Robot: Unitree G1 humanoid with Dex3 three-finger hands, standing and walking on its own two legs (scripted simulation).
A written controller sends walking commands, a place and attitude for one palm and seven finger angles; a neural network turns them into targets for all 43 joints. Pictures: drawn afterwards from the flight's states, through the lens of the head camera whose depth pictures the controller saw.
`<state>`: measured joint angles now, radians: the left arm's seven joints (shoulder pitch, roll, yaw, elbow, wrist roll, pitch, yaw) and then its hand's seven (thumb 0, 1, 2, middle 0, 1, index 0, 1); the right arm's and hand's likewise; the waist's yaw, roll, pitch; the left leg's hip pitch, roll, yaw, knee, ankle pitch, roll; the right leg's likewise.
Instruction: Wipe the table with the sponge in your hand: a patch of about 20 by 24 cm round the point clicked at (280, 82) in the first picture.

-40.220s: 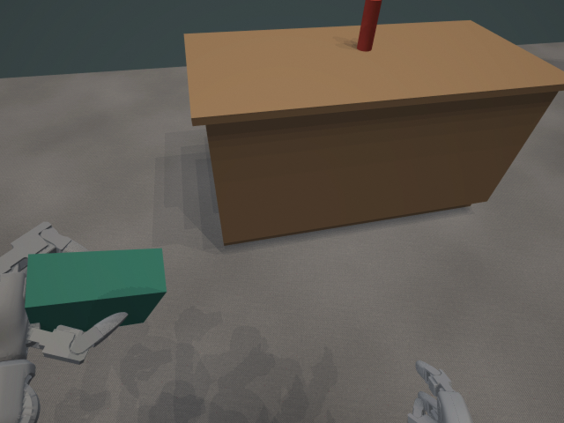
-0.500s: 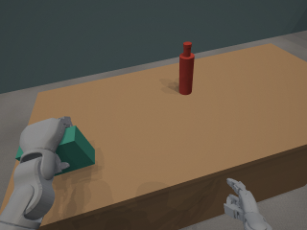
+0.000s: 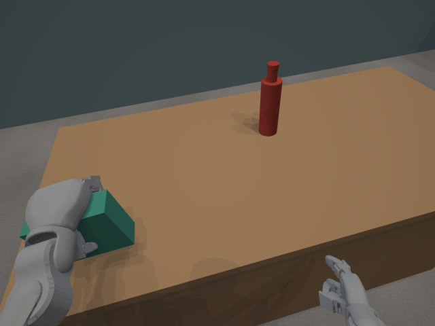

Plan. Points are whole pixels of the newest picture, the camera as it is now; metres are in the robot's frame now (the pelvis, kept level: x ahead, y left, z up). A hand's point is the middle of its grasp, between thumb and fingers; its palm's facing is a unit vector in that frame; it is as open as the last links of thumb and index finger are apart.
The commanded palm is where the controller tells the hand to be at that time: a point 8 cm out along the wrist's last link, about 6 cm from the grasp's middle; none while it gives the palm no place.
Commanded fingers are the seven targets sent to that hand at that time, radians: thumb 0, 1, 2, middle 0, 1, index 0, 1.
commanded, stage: bring the sponge back beside the body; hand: left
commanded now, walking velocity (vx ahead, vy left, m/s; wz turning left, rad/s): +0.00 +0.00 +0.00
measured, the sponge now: (89, 233) +0.22 +0.28 +0.08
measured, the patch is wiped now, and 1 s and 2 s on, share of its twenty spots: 1.00 1.00 1.00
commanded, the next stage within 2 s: step back with the hand held close in 1.02 s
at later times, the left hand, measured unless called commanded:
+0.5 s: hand (78, 236) +0.19 +0.28 +0.11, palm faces +0.07 -0.12 -0.99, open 9.2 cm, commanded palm +0.16 +0.27 +0.18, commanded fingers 0.00 0.10 1.30 -1.20 -1.60 -1.20 -1.60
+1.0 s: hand (74, 241) +0.19 +0.28 +0.11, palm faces +0.08 -0.12 -0.99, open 9.2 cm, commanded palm +0.15 +0.27 +0.18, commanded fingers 0.00 0.10 1.30 -1.20 -1.60 -1.20 -1.60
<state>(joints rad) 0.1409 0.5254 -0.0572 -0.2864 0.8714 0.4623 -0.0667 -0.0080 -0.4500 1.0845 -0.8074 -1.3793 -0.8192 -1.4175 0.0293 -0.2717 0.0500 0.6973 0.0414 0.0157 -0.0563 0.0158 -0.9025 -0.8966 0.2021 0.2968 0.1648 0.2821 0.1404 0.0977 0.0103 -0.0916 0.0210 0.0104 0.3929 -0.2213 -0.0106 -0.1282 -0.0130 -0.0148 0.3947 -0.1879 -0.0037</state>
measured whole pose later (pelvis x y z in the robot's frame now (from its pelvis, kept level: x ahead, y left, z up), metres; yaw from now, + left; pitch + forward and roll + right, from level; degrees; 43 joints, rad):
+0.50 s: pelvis +0.00 -0.01 +0.00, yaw +0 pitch -5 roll +0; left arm 0.25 0.52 -0.04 -0.35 0.87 0.44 -0.05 -0.01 -0.45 1.08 -0.81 -1.38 -0.82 -1.42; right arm 0.04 -0.27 0.05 0.69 0.03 0.01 -0.05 0.02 -0.90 -0.90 0.20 0.30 0.17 0.28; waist 0.15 0.11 0.01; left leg -0.09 0.03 0.01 0.41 -0.23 -0.02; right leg -0.13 0.00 -0.02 0.41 -0.19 -0.01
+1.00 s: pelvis -0.01 +0.00 +0.00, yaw +0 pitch -6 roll +0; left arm 0.28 0.51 -0.04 -0.36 0.87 0.43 -0.03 -0.01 -0.45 1.08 -0.81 -1.38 -0.82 -1.42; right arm 0.03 -0.26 0.05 0.69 0.03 0.00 -0.04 0.02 -0.90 -0.90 0.20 0.30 0.18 0.29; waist 0.15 0.10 0.01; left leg -0.08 0.03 0.01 0.41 -0.22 -0.02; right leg -0.12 0.00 -0.01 0.40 -0.18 -0.01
